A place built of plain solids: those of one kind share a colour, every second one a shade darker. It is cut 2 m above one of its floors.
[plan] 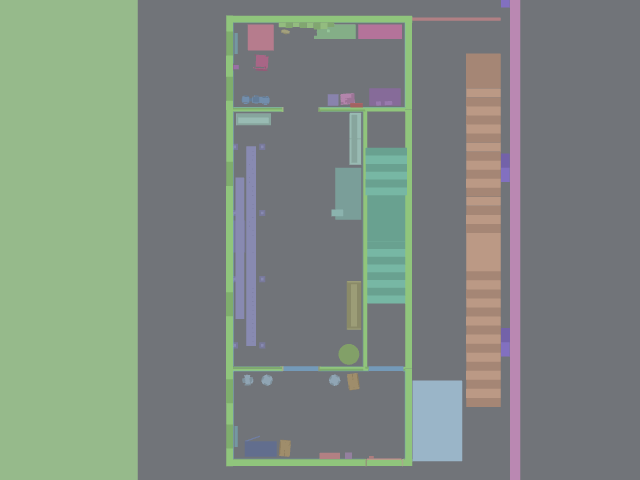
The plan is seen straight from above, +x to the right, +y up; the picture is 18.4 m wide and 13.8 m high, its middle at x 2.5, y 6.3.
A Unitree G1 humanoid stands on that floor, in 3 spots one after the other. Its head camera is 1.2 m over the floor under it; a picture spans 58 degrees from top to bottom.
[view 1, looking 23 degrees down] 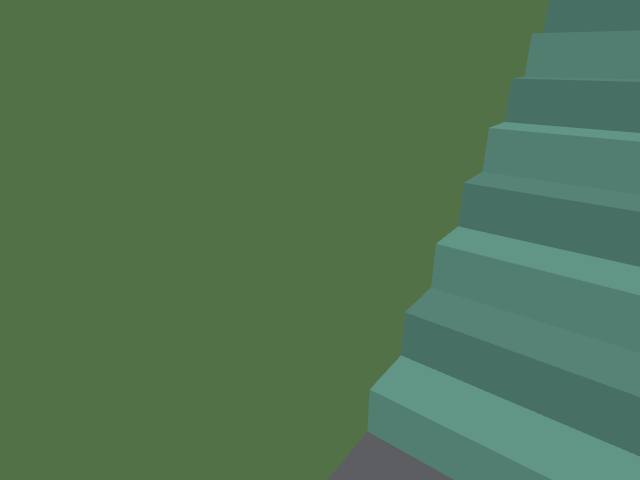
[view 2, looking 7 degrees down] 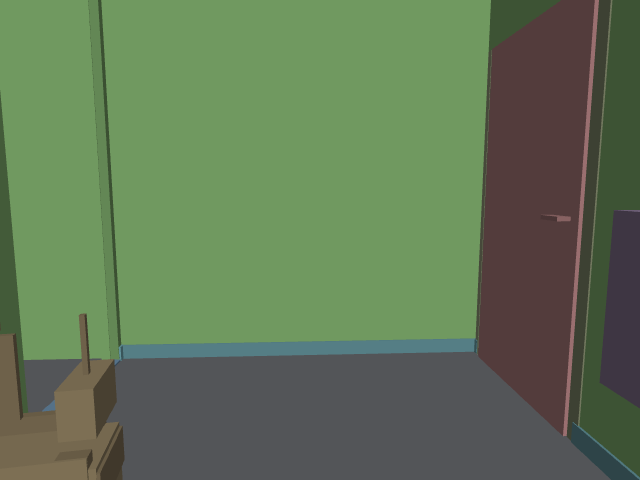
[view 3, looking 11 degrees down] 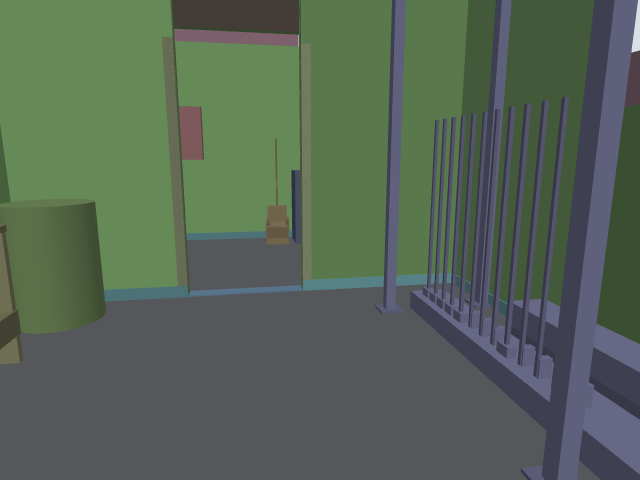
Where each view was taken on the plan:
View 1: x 4.41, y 3.48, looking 127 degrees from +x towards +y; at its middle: wall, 0.99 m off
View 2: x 1.95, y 1.30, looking -3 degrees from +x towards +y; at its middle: wall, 3.03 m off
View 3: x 1.95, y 6.40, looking -100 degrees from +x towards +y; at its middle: wall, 3.87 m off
